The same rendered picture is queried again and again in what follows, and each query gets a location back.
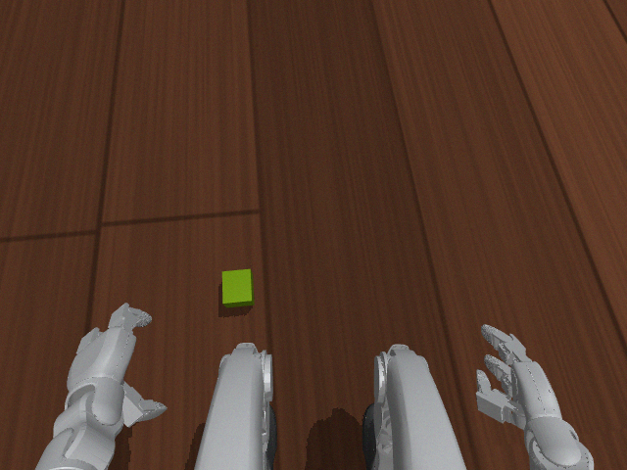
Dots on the left robot arm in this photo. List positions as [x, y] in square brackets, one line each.
[84, 434]

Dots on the left robot hand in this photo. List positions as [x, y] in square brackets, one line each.
[107, 354]

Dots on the small box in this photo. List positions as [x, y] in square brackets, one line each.
[238, 288]

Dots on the right robot hand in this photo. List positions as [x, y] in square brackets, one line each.
[525, 382]

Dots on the right robot arm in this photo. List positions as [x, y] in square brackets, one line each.
[552, 444]

